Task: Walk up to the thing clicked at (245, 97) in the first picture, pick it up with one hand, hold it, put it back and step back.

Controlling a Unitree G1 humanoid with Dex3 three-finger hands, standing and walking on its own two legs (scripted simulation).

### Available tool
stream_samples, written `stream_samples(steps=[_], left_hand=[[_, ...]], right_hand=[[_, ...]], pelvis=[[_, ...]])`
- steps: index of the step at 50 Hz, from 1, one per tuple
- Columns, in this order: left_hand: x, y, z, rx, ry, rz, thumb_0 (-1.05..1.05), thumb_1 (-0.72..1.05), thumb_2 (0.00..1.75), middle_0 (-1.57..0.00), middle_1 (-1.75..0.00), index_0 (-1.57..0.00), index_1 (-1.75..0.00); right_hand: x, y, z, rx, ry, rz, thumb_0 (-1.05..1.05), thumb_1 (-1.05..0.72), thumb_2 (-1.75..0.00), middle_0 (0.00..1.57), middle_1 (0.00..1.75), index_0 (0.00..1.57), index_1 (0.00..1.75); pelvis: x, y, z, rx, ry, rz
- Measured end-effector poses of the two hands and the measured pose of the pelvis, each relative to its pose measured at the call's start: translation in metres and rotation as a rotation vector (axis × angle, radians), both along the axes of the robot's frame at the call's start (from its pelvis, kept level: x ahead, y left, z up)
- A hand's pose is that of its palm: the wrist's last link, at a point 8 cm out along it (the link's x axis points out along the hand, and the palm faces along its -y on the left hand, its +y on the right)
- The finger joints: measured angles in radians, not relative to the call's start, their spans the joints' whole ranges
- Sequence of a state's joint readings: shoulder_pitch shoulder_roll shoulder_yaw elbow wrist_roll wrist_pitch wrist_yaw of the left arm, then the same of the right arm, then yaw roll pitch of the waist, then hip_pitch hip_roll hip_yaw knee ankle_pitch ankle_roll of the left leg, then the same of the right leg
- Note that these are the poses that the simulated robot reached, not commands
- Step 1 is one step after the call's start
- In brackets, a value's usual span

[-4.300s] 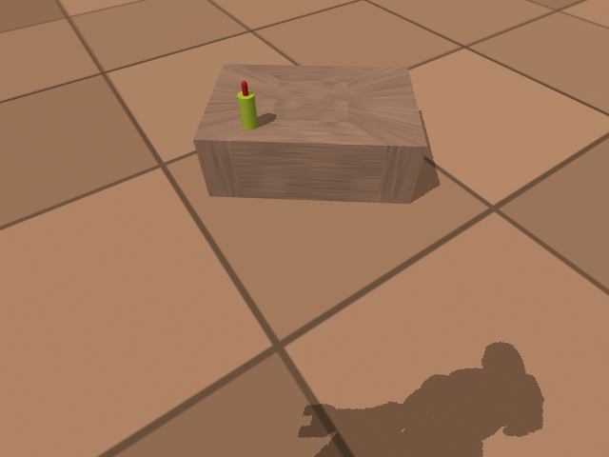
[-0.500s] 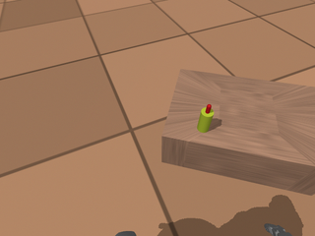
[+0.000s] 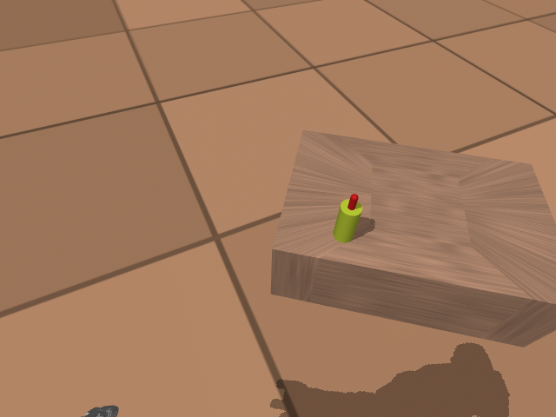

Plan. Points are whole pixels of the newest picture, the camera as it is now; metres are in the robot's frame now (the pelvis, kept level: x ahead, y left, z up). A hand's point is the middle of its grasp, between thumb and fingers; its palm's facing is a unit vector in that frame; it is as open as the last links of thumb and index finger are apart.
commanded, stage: walk up
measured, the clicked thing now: (348, 216) +0.70 -0.23 -0.35
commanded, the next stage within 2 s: stand in 0.50 s
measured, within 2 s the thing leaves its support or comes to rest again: neither
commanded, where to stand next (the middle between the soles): +0.07 -0.03 m, yaw +1 degrees
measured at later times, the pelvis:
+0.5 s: pelvis +0.01 +0.00 +0.00, yaw +0 degrees
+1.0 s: pelvis +0.00 +0.01 +0.01, yaw +0 degrees
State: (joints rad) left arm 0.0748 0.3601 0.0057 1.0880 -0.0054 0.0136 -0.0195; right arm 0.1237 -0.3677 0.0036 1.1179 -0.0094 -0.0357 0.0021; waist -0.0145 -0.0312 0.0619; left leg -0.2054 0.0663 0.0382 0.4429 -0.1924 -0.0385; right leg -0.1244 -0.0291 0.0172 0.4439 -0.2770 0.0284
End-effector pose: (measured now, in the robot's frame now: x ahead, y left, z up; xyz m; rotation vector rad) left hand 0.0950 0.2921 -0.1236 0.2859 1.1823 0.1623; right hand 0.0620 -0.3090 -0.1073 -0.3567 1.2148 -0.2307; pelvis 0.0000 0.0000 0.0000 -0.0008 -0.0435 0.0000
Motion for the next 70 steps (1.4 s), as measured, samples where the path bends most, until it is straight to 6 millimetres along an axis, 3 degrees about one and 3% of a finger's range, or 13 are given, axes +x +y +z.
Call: stream_samples(steps=[23, 43, 70], left_hand=[[-0.023, 0.009, 0.007, 0.033, 0.080, 0.040, 0.01, 0.91, 0.90, -0.20, -0.30, -0.20, -0.30], [-0.015, 0.013, 0.009, 0.036, 0.047, 0.025, 0.01, 0.91, 0.90, -0.20, -0.30, -0.20, -0.30], [-0.040, 0.021, 0.005, 0.033, 0.085, 0.039, 0.01, 0.91, 0.90, -0.20, -0.30, -0.20, -0.30]], right_hand=[[0.034, 0.015, -0.005, 0.052, -0.038, 0.019, 0.00, -0.91, -0.90, 0.21, 0.30, 0.21, 0.30], [0.027, 0.020, -0.003, 0.055, -0.006, 0.010, 0.00, -0.91, -0.90, 0.21, 0.30, 0.21, 0.30], [0.013, 0.027, -0.004, 0.054, 0.022, 0.004, 0.00, -0.91, -0.90, 0.21, 0.30, 0.21, 0.30]], pelvis=[[0.009, 0.001, 0.004, 0.002, 0.005, -0.001], [0.005, 0.007, 0.007, -0.002, 0.004, 0.003], [0.002, 0.014, 0.007, -0.002, 0.008, 0.014]])
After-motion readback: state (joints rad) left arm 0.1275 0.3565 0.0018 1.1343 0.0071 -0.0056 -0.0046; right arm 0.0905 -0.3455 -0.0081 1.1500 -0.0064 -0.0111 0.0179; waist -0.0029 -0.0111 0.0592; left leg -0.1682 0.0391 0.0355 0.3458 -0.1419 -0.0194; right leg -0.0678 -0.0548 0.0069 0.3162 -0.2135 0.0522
